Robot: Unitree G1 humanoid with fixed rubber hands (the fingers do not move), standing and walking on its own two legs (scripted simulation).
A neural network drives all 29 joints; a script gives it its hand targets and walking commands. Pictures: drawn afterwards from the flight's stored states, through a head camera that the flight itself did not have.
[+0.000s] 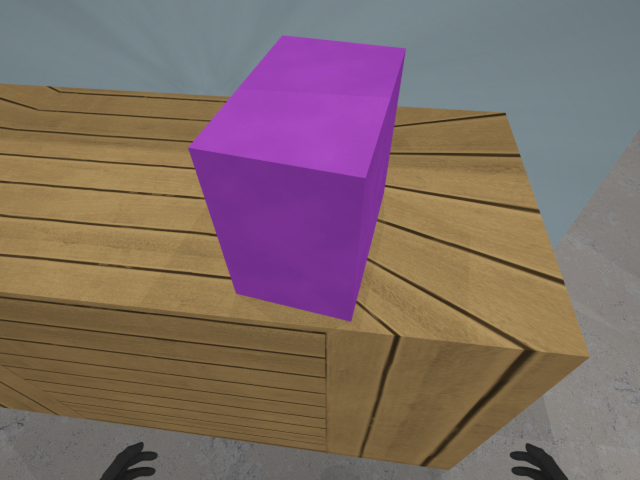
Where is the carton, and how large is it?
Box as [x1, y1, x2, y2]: [188, 35, 405, 321]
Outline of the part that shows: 282,35 188,148 236,293 350,321 383,194 405,48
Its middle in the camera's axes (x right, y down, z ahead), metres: -0.01 -0.08 +0.53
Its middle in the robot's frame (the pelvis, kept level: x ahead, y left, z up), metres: +0.48 +0.03 +0.12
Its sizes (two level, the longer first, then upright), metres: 0.271 0.173 0.258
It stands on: a pedestal, 0.75 m high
